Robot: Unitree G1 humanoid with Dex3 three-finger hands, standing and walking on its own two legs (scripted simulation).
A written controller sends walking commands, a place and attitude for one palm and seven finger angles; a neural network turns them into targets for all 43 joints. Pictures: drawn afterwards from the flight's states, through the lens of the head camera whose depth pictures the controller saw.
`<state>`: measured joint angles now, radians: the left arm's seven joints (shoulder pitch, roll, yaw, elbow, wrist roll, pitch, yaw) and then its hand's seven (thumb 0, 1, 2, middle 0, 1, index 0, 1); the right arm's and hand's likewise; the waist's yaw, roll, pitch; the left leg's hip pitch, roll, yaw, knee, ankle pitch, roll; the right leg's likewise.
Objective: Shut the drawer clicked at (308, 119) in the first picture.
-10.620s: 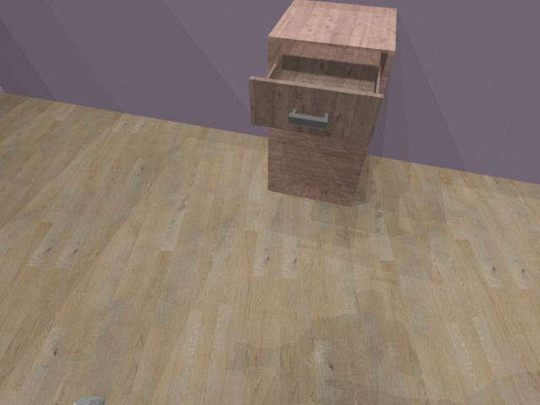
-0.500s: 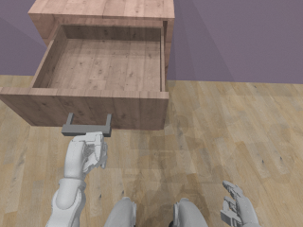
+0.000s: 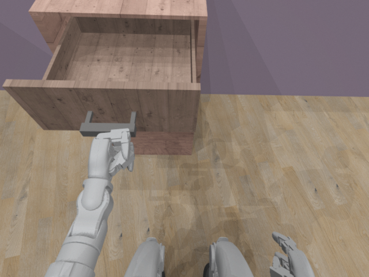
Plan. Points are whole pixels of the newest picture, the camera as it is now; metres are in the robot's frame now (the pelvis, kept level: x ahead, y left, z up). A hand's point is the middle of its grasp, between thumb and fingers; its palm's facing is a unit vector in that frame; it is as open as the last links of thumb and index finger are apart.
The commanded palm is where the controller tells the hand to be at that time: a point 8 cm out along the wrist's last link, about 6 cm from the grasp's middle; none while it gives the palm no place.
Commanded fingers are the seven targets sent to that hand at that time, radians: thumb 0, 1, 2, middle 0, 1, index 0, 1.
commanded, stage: push the drawer shut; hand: left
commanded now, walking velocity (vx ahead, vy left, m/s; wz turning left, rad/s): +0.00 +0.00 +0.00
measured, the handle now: (110, 122) +0.44 +0.18 +0.04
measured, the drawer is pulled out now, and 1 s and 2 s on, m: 0.24 0.11 0.00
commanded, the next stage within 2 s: none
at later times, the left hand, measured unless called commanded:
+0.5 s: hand (135, 127) +0.43 +0.12 +0.03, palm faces +0.02 -1.00 -0.05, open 3.3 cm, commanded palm +0.41 +0.17 +0.04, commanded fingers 0.00 0.90 0.90 -1.40 -1.60 -1.40 -1.60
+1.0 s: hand (134, 107) +0.49 +0.13 +0.03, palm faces +0.01 -1.00 -0.04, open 3.2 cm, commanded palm +0.48 +0.18 +0.04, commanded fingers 0.00 0.90 0.90 -1.40 -1.60 -1.40 -1.60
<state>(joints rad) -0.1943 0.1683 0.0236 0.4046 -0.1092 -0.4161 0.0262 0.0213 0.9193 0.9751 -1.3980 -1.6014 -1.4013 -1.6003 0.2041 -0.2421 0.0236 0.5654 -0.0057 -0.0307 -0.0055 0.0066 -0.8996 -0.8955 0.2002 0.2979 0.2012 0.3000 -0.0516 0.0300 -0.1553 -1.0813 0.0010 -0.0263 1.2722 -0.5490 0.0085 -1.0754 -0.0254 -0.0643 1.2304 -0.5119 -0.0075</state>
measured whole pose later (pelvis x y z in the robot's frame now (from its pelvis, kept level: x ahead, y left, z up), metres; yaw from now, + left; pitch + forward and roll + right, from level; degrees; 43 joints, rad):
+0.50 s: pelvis +0.00 +0.00 +0.00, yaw -1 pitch +22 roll -1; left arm -0.48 0.21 0.16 0.74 -0.09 -0.50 0.01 0.03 0.90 0.95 -1.40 -1.60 -1.40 -1.60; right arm 0.26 -0.25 0.01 0.62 -0.02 0.01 0.01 0.00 -0.90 -0.90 0.20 0.30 0.20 0.30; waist -0.10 0.03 -0.15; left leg -1.10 0.01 -0.01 1.25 -0.54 0.01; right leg -1.10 -0.01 -0.05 1.21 -0.50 -0.01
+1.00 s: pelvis +0.00 +0.00 -0.01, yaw -2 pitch +25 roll -2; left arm -0.76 0.31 0.29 1.05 -0.07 -0.54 -0.06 0.02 0.82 0.92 -1.40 -1.60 -1.40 -1.60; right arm 0.29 -0.25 0.02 0.64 -0.04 0.03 0.01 0.00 -0.90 -0.90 0.20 0.30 0.20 0.30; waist -0.15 0.03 -0.14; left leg -1.18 0.02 -0.01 1.29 -0.54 0.01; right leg -1.18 -0.01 -0.05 1.23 -0.49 0.00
